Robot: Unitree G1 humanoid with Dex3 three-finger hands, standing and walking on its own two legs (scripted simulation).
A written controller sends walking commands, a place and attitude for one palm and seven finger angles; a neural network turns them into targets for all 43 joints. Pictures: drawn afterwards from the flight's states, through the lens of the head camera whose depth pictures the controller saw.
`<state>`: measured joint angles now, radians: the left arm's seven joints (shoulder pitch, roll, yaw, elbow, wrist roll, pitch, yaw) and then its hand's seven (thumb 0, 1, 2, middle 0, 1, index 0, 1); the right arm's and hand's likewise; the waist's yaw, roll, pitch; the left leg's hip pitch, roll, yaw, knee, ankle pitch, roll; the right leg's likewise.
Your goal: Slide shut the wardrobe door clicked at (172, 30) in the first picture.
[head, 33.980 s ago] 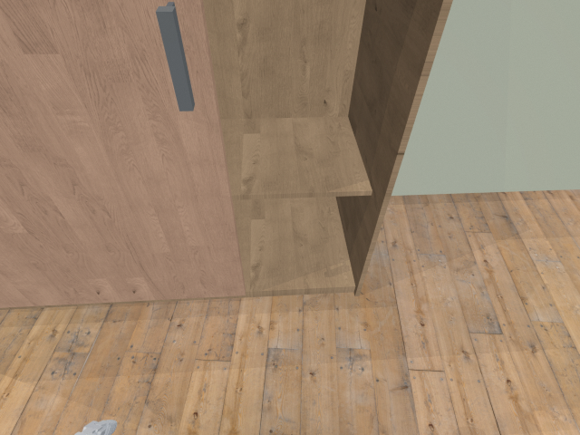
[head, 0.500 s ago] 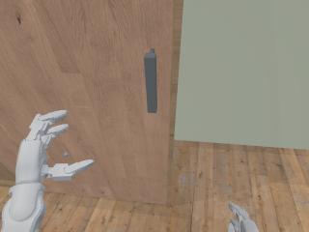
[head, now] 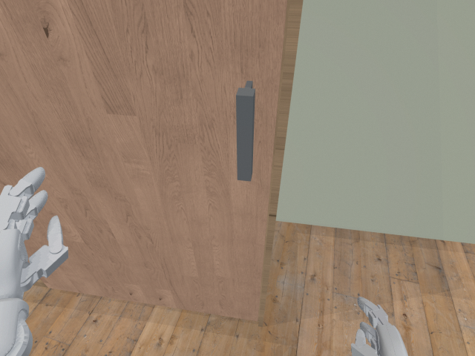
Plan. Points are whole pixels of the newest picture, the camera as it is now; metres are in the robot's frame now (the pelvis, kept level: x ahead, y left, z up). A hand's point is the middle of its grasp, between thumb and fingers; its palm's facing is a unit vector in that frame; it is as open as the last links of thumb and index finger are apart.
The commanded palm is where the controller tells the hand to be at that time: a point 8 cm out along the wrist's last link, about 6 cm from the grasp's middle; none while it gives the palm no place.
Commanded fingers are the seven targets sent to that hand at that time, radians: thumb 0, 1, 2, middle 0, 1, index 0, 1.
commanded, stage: draw the hand back to the body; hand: left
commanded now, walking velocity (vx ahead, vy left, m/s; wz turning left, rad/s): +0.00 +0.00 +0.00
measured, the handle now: (246, 132) +0.44 +0.05 +0.19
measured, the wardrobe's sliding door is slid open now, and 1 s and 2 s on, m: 0.00 0.00 0.00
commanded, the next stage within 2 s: step back with the hand held close in 0.22 s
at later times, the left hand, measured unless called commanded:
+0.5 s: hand (64, 235) +0.20 +0.27 +0.17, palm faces +0.46 -0.80 -0.39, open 7.4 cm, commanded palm +0.14 +0.30 +0.17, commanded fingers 0.00 0.90 0.90 -0.20 -0.30 -0.20 -0.30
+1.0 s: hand (37, 281) +0.14 +0.28 +0.15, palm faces +0.44 -0.81 -0.40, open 7.4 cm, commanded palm +0.08 +0.31 +0.17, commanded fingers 0.00 0.90 0.90 -0.20 -0.30 -0.20 -0.30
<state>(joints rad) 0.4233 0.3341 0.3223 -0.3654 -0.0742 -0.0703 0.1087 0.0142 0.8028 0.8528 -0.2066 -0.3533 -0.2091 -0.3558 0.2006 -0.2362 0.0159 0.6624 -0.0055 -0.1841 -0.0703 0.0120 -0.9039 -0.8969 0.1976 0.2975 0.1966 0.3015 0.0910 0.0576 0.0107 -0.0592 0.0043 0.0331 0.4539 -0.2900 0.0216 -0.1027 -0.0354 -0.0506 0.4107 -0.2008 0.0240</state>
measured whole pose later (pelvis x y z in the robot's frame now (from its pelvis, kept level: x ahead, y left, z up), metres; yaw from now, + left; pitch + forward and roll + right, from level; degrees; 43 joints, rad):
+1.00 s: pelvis -0.07 +0.02 -0.02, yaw -2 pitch -1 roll -1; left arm 0.47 0.36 0.40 -0.45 -0.02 -0.22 0.14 0.02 0.89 0.89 -0.21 -0.30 -0.21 -0.31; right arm 0.21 -0.22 0.00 0.58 -0.01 -0.09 -0.07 0.01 -0.90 -0.90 0.20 0.30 0.20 0.30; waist 0.03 -0.01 0.01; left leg -0.37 -0.01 0.07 0.66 -0.31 0.05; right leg -0.40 -0.05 -0.01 0.54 -0.14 0.04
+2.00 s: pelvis -0.26 +0.04 +0.00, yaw -1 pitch -1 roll +0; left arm 0.53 0.41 0.39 -0.52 -0.02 -0.21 0.15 0.02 0.89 0.89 -0.20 -0.30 -0.21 -0.31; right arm 0.26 -0.15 0.05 0.64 -0.04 -0.15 -0.06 0.01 -0.90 -0.90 0.20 0.30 0.20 0.30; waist 0.00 -0.05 -0.06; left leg -0.30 -0.03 0.01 0.49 -0.19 0.03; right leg -0.21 0.04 -0.02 0.49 -0.28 -0.04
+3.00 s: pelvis -0.29 +0.06 -0.01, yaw +4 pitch -2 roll -1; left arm 0.28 0.21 0.01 0.98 0.01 0.03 0.02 -0.02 0.98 0.89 -0.20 -0.30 -0.21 -0.30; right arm 0.27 -0.21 -0.01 1.00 -0.03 0.04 -0.02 0.01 -0.91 -0.90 0.20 0.30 0.20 0.30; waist -0.02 0.01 0.06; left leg -0.29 -0.01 -0.02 0.53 -0.20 0.02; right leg -0.23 0.06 -0.01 0.49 -0.23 -0.03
